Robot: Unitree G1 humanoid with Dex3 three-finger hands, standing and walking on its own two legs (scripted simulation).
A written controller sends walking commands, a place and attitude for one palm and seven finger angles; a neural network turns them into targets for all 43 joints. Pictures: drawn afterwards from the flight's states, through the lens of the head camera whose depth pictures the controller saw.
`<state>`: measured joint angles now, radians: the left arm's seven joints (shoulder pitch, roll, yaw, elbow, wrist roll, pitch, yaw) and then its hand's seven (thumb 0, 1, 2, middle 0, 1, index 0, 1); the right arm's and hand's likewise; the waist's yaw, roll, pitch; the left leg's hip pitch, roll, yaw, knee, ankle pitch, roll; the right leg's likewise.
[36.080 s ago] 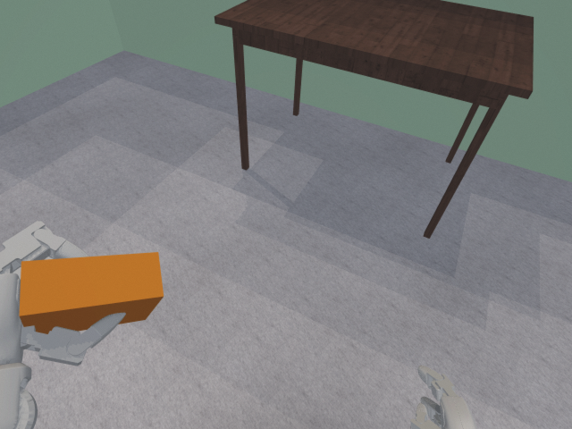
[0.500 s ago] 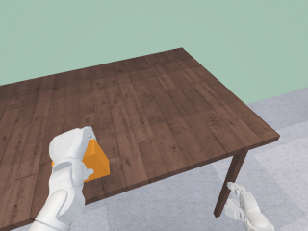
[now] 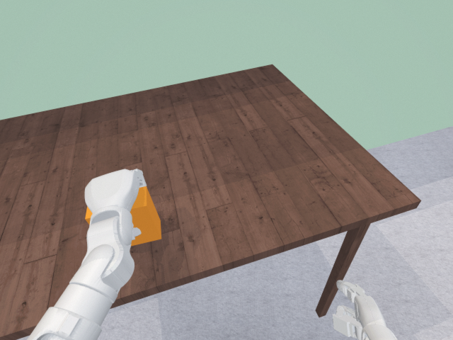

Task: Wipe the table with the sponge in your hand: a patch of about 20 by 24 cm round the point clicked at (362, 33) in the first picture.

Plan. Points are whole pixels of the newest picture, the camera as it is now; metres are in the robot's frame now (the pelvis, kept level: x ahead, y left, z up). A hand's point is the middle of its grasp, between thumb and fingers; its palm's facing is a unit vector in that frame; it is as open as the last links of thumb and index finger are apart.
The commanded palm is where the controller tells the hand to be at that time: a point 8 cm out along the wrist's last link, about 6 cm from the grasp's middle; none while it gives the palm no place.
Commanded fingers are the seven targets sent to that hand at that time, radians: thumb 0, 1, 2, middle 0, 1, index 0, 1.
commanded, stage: wipe forward along the middle lane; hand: left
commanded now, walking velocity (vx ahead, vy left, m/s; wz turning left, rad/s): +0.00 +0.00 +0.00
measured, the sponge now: (130, 225) +0.31 +0.24 +0.04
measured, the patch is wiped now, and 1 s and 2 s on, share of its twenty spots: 1.00 1.00 1.00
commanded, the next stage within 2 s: slide back across to the first lane in 0.90 s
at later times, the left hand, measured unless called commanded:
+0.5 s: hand (127, 193) +0.35 +0.25 +0.08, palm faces -0.03 -0.06 -1.00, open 8.9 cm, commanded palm +0.33 +0.26 +0.12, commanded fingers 0.00 0.10 1.30 -1.20 -1.60 -1.20 -1.60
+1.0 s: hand (123, 173) +0.40 +0.28 +0.09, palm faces -0.07 -0.03 -1.00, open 8.9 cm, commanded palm +0.38 +0.28 +0.12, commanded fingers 0.00 0.10 1.30 -1.20 -1.60 -1.20 -1.60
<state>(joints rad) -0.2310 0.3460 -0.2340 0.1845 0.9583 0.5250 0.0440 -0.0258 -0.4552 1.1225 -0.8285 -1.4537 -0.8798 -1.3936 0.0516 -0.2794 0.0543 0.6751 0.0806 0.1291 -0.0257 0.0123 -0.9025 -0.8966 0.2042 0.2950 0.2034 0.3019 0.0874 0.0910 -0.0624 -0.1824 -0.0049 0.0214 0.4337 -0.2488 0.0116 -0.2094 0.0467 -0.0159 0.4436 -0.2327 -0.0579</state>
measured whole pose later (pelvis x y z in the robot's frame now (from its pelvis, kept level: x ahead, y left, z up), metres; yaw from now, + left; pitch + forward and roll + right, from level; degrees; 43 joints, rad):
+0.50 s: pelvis -0.01 +0.00 +0.00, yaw +0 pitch +2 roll +0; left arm -0.45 0.39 -0.18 0.50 0.96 0.41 0.05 -0.02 -0.46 1.13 -0.83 -1.45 -0.87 -1.41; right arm 0.12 -0.29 0.04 0.69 0.08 0.13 -0.06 0.01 -0.90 -0.90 0.20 0.30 0.20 0.30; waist 0.04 0.07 -0.07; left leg -0.25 0.00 0.01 0.45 -0.23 0.01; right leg -0.27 0.05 -0.02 0.44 -0.21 -0.06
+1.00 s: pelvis +0.00 +0.00 +0.00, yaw +0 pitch +6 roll +0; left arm -0.62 0.46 -0.11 0.76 0.97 0.27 0.07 -0.01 -0.47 1.14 -0.83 -1.44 -0.87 -1.42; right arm 0.17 -0.30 0.02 0.72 0.08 0.13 -0.06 0.01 -0.90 -0.90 0.20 0.29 0.20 0.30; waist 0.01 0.07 -0.09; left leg -0.31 0.00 0.01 0.46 -0.25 0.02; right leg -0.32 0.05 -0.03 0.42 -0.21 -0.05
